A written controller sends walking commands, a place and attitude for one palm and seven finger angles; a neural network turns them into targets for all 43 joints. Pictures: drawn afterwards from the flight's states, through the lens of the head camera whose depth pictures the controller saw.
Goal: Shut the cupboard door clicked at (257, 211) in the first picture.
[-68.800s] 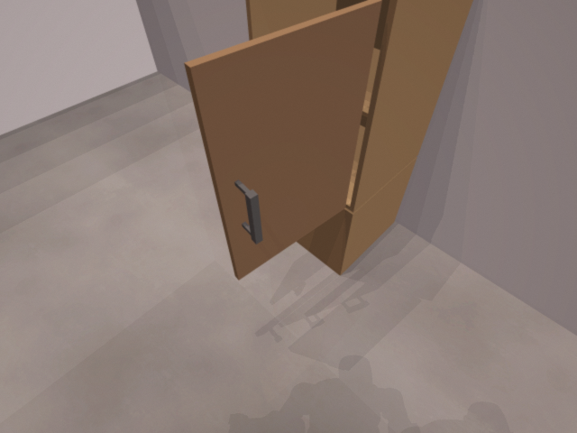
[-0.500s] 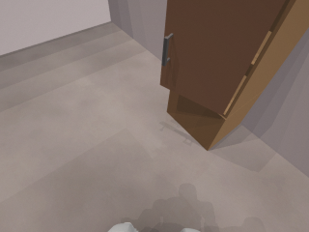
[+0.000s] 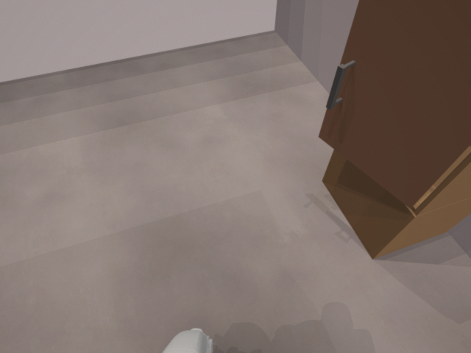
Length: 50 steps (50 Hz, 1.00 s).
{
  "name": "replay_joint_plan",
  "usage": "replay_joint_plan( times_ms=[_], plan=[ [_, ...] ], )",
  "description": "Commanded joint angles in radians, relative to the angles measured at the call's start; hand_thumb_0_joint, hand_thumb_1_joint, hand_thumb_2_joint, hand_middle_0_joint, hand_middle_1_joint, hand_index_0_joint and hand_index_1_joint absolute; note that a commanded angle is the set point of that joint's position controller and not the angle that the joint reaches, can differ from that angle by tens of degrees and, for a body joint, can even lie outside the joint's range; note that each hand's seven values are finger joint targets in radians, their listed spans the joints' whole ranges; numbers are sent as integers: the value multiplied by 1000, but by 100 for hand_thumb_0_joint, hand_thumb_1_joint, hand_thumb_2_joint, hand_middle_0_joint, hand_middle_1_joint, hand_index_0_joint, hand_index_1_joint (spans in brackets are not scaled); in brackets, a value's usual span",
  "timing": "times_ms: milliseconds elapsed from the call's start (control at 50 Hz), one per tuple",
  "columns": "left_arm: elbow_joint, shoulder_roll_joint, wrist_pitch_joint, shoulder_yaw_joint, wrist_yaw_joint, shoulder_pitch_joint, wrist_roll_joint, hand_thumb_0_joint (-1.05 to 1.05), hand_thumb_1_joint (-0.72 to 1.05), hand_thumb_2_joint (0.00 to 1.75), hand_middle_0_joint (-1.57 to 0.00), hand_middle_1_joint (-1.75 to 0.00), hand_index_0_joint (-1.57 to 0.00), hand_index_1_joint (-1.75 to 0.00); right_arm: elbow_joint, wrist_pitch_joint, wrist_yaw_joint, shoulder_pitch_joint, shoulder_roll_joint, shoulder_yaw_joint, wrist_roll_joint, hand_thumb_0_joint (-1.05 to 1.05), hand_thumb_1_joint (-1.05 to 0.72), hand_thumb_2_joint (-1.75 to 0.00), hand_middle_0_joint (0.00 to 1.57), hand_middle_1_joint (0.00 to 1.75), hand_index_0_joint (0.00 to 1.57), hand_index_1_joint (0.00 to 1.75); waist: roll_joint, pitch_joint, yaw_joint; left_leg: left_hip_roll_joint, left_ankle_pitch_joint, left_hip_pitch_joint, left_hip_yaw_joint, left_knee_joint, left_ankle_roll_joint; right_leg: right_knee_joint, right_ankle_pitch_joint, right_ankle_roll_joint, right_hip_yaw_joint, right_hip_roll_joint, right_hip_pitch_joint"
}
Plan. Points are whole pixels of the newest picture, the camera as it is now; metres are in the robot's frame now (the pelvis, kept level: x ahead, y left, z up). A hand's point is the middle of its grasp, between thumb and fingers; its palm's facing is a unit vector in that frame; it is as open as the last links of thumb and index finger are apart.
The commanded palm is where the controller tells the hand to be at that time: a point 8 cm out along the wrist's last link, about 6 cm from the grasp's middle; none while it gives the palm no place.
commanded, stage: walk to a spot facing it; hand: left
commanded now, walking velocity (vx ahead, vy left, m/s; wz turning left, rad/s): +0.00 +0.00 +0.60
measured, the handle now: (340, 85) +0.85 -0.29 -0.07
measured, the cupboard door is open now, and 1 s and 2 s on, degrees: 18 18 18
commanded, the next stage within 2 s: turn to face it in 1.12 s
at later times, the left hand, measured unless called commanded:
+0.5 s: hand out of the picture +0.02 +0.23 -0.15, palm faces +0.34 -0.89 -0.32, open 7.4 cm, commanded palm none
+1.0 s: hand out of the picture -0.03 +0.22 -0.20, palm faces +0.65 -0.73 -0.21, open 7.4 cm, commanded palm none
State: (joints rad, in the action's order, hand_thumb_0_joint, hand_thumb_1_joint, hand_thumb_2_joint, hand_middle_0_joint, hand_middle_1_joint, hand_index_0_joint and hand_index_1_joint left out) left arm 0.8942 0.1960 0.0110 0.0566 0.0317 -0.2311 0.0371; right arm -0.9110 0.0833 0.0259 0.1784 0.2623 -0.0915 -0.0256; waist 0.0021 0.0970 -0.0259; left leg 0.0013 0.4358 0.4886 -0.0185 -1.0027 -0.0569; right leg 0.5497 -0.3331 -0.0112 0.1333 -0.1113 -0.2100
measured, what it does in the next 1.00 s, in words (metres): walks ahead, turning left: left foot, then right foot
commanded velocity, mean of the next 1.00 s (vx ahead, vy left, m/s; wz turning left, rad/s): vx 0.22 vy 0.00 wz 0.58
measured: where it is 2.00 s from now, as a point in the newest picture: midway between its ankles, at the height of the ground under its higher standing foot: (195, 330)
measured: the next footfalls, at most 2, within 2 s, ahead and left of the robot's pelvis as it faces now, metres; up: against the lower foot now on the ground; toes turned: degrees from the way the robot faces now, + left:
left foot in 0.12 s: +0.04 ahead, +0.14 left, +0.00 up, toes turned +9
right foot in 0.44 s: +0.08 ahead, -0.10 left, +0.00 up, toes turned +12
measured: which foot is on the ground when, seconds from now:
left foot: up 0.00-0.10, down 0.12-0.44, up 0.46-0.88, down 0.90-1.00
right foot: down 0.00-0.12, up 0.14-0.42, down 0.44-0.90, up 0.92-1.00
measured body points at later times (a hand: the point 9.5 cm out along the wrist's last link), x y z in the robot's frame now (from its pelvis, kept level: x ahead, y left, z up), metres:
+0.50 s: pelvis +0.02 -0.01 -0.01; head +0.05 -0.02 +0.44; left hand +0.00 +0.27 -0.13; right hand +0.16 -0.23 -0.17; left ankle -0.01 +0.13 -0.70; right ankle +0.04 -0.11 -0.74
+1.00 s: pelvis +0.11 +0.09 -0.02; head +0.14 +0.13 +0.42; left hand -0.06 +0.26 -0.18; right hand +0.37 -0.02 -0.15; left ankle +0.13 +0.19 -0.74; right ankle +0.13 -0.08 -0.66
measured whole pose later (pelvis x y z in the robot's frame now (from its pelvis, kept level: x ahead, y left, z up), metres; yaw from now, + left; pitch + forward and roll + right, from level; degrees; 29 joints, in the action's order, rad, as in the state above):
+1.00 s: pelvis +0.11 +0.09 -0.02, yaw +37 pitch -1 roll +0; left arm 1.00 0.20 0.01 0.08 0.00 -0.37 0.03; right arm -0.87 -0.02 0.02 0.11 0.22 -0.04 -0.04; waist -0.04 0.13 0.03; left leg 0.02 0.25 0.43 -0.12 -0.69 0.09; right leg 1.22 -0.46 -0.04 0.08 -0.17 -0.38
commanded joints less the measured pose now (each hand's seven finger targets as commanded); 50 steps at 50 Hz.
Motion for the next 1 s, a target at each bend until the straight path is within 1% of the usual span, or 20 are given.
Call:
replay_joint_plan(
  times_ms=[0, 60, 80, 100, 120, 180, 340, 380, 400, 420, 460, 520, 600, 740, 820, 840, 860, 880, 900, 980],
  plan=[
    [-43, 236, -14, 63, 7, -96, 0, 0, 90, 90, -20, -30, -20, -30, 104, -33, 3, -93, 12, 14, 12, 0, -90, -90, 20, 30, 20, 30, -225, -101, 73, -7, 26, -14, -68, 210, 12, -70, 718, 133, -94, -239, 183],
    [-45, 237, -9, 69, 1, -76, -9, 0, 90, 90, -20, -30, -20, -30, 87, -47, -1, -18, 44, 11, 9, 0, -90, -90, 20, 30, 20, 30, -186, -141, 27, 5, -156, -217, -84, 487, 32, 59, 655, 66, -24, -217, 113],
    [-54, 213, -6, 63, -3, -76, -16, 0, 90, 90, -20, -30, -20, -30, 72, -56, 1, 48, 105, -3, 5, 0, -90, -90, 20, 30, 20, 30, -30, -193, -8, -73, -412, -412, 17, 589, 60, 215, 476, 13, 28, -174, -27],
    [-95, 144, -2, 45, -11, -74, -23, 0, 90, 90, -20, -30, -20, -30, 62, -61, -9, 112, 227, -34, -4, 0, -90, -90, 20, 30, 20, 30, 293, -239, -40, -352, -876, -595, 365, 576, 199, 427, -155, -64, 58, -33, -312],
    [-136, 132, 5, 31, -5, 0, -11, 0, 90, 90, -20, -30, -20, -30, 35, -51, -16, 178, 252, -37, 0, 0, -90, -90, 20, 30, 20, 30, 239, -230, -75, -426, -907, -541, 385, 587, 287, 537, -348, -50, -44, -9, -350],
    [-111, 146, 20, 41, -7, 71, -15, 0, 90, 90, -20, -30, -20, -30, 59, -57, -45, 54, 172, -12, -6, 0, -90, -90, 20, 30, 20, 30, 207, -125, -32, -290, -613, -349, 313, 631, 236, 602, -159, -51, -137, -14, -367],
    [-84, 115, 6, 38, -39, -14, -10, 0, 90, 90, -20, -30, -20, -30, 83, -53, -32, -15, 176, -14, -13, 0, -90, -90, 20, 30, 20, 30, 164, -90, 12, -181, 129, -172, 373, 714, 204, 189, -90, -35, -55, 90, -147],
    [-54, 131, -7, 45, -44, -128, -6, 0, 90, 90, -20, -30, -20, -30, 96, -52, -29, -58, 166, -16, -5, 0, -90, -90, 20, 30, 20, 30, 118, -91, 73, -126, 231, -16, 343, 643, 179, 17, -28, -33, -32, 115, 72],
    [-37, 171, -18, 60, -39, -215, 3, 0, 90, 90, -20, -30, -20, -30, 110, -55, -27, -82, 120, -9, 1, 0, -90, -90, 20, 30, 20, 30, -16, -99, 121, -30, 259, 160, 261, 461, 135, -155, -163, -7, -143, 30, 248],
    [-41, 273, -27, 80, -23, -262, 18, 0, 90, 90, -20, -30, -20, -30, 139, -61, -21, -78, 27, 11, 12, 0, -90, -90, 20, 30, 20, 30, -345, -94, 152, 105, 228, 378, 67, 82, 59, -388, -485, 104, -581, -293, 338],
    [-68, 242, -39, 68, -13, -136, -10, 0, 90, 90, -20, -30, -20, -30, 144, -64, -11, -84, 67, -6, -11, 0, -90, -90, 20, 30, 20, 30, -241, -27, 67, -6, 56, 334, 138, -233, 56, -451, -492, 155, -656, -370, 97],
    [-62, 134, -68, 39, -14, -48, -11, 0, 90, 90, -20, -30, -20, -30, 89, -58, 18, -50, 34, 0, -11, 0, -90, -90, 20, 30, 20, 30, -113, 19, 12, -62, -154, 246, 67, -234, 31, -378, -52, 102, -222, -230, 40],
    [6, 118, -83, 34, -11, -179, -9, 0, 90, 90, -20, -30, -20, -30, 75, -55, 29, -66, -16, 14, -2, 0, -90, -90, 20, 30, 20, 30, -157, -6, 42, -55, -186, 248, -19, -104, 35, -309, 408, 81, -12, -196, 203],
    [56, 141, -83, 38, -9, -254, -6, 0, 90, 90, -20, -30, -20, -30, 114, -71, 43, -199, -31, 36, -2, 0, -90, -90, 20, 30, 20, 30, -153, 14, 81, -60, -164, 176, -106, 231, 77, -258, 560, 88, 80, -260, 296],
    [46, 192, -78, 50, -16, -201, -13, 0, 90, 90, -20, -30, -20, -30, 76, -88, 26, -6, 25, 19, -9, 0, -90, -90, 20, 30, 20, 30, -138, -97, -27, 39, -123, -218, -183, 371, 139, 47, 782, 64, 177, -257, 185],
    [34, 191, -76, 49, -22, -183, -18, 0, 90, 90, -20, -30, -20, -30, 41, -92, 17, 144, 76, 3, -13, 0, -90, -90, 20, 30, 20, 30, -78, -189, -106, 18, -180, -469, -132, 461, 157, 282, 622, 33, 197, -225, 44],
    [-9, 134, -70, 46, -41, -194, -26, 0, 90, 90, -20, -30, -20, -30, 19, -98, 3, 257, 222, -34, -22, 0, -90, -90, 20, 30, 20, 30, 212, -286, -141, -271, -172, -720, 329, 539, 275, 622, -23, -30, 174, -72, -297],
    [-92, 127, -65, 30, -42, -43, -22, 0, 90, 90, -20, -30, -20, -30, -1, -97, -13, 336, 285, -42, -4, 0, -90, -90, 20, 30, 20, 30, 170, -268, -172, -420, -254, -731, 584, 666, 350, 792, -268, -31, 13, -12, -499],
    [-113, 119, -67, 41, -35, -16, -20, 0, 90, 90, -20, -30, -20, -30, 4, -99, -17, 286, 273, -35, -3, 0, -90, -90, 20, 30, 20, 30, 41, -210, -132, -447, -78, -563, 532, 709, 331, 817, -216, -16, -73, -39, -498],
    [-24, 83, -33, 47, -44, -111, 2, 0, 90, 90, -20, -30, -20, -30, 60, -122, -36, 30, 118, 15, -7, 0, -90, -90, 20, 30, 20, 30, 155, -86, 11, -264, 54, -178, 314, 781, 233, 678, -23, -25, -123, -65, -366]
  ],
)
